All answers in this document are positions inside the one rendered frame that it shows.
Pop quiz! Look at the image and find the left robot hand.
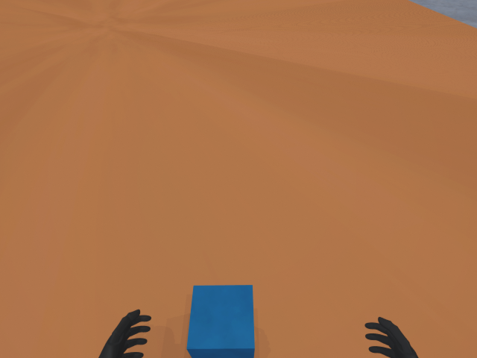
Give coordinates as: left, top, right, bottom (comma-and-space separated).
99, 310, 151, 358

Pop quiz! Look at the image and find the right robot hand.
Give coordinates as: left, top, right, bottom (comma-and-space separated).
364, 317, 418, 358

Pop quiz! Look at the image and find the carton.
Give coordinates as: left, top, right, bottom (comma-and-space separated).
186, 285, 255, 358

